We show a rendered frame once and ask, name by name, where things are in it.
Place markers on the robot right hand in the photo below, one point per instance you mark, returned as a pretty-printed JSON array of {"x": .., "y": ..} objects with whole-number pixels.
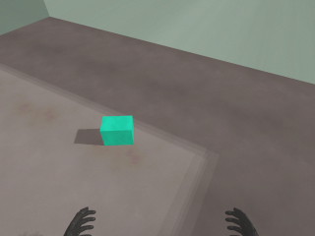
[{"x": 246, "y": 227}]

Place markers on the carton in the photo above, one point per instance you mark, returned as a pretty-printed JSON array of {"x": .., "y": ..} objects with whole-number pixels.
[{"x": 117, "y": 130}]

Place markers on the robot left hand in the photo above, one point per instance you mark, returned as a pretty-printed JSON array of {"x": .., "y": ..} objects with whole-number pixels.
[{"x": 75, "y": 227}]

